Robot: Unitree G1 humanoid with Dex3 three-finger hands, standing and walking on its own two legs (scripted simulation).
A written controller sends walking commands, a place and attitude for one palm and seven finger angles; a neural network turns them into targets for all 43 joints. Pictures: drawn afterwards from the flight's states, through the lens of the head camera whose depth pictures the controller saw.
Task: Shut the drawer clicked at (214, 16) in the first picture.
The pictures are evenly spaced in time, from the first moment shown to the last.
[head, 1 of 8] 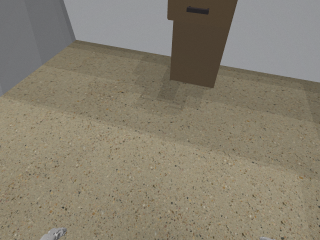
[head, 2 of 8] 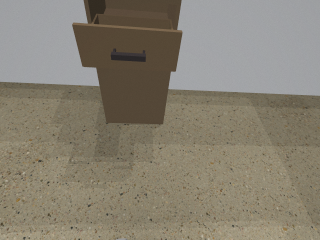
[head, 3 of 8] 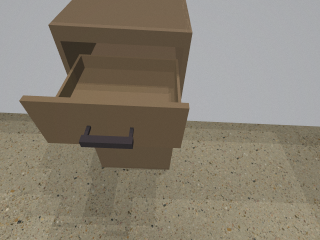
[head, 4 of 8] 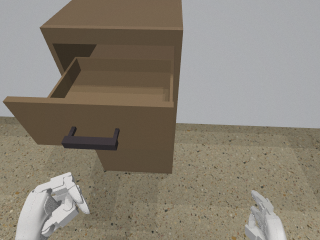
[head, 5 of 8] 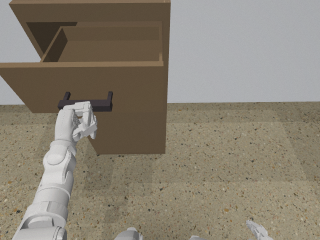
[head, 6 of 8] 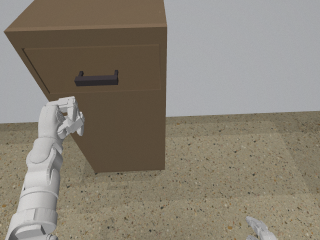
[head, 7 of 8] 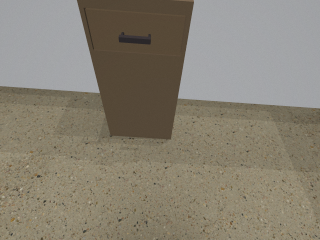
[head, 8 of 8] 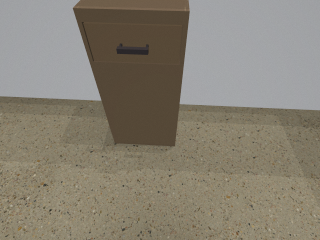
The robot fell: no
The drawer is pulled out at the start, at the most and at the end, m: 0.29 0.29 0.00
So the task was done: yes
